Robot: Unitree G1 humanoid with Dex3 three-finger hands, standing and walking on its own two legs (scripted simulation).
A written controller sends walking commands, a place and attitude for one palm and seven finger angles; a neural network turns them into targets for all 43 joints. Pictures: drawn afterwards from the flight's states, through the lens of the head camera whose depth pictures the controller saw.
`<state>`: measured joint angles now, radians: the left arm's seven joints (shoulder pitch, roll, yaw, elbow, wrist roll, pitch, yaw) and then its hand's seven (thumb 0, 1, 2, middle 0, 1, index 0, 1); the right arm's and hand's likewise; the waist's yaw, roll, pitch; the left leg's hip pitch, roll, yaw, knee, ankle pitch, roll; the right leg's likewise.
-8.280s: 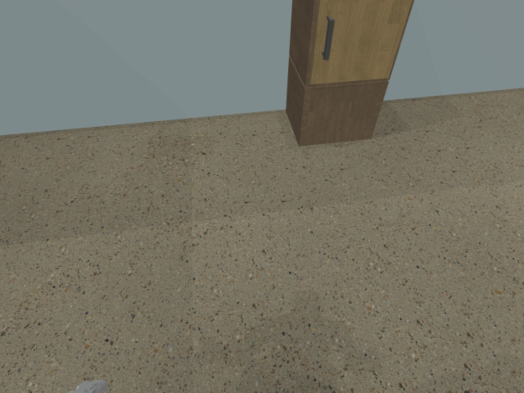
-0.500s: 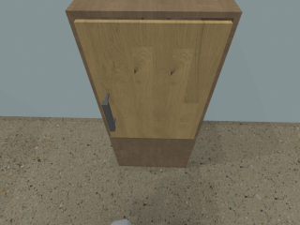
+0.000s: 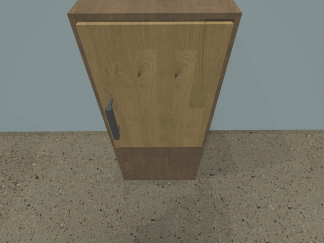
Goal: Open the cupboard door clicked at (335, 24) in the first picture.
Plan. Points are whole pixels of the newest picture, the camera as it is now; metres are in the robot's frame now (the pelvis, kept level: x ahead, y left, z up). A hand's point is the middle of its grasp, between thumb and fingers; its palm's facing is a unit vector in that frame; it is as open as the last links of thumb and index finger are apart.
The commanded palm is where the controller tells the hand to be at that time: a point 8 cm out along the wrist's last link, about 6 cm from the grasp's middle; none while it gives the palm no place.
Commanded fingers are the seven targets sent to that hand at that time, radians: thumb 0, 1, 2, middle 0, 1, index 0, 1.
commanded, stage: come to a stop and stand still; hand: left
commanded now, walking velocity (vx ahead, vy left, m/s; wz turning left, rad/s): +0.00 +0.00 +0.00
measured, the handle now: (113, 120) +0.56 +0.22 -0.10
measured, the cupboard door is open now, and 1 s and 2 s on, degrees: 0 0 0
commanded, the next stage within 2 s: look again from close up in 0.50 s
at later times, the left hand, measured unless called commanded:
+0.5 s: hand out of the picture -0.03 +0.14 -0.17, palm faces +0.05 -0.99 -0.16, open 7.3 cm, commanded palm none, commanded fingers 0.00 0.90 0.90 -0.20 -0.30 -0.20 -0.30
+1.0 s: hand out of the picture -0.04 +0.20 -0.18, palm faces +0.05 -0.98 -0.19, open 7.3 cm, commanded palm none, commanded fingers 0.00 0.90 0.90 -0.20 -0.30 -0.20 -0.30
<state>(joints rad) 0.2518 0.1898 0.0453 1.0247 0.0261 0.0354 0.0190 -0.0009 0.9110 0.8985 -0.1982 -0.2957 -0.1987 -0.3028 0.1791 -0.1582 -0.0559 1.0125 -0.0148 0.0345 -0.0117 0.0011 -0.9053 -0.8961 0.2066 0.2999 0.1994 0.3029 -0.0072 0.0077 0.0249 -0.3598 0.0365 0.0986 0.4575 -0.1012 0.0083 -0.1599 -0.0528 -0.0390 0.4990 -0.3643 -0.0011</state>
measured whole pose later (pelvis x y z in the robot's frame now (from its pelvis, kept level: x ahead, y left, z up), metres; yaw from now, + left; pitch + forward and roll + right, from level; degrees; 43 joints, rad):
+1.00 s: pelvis -0.04 +0.02 +0.00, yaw +1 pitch -2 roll -1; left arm 0.33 0.18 0.01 1.04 0.03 0.00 0.03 0.00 0.91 0.90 -0.20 -0.30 -0.20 -0.30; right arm 0.29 -0.17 -0.01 1.02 -0.02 0.00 -0.01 0.01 -0.92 -0.90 0.20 0.30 0.20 0.30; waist 0.00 -0.02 -0.01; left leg -0.30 -0.01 0.02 0.53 -0.20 0.03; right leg -0.21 -0.07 -0.05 0.52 -0.28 0.03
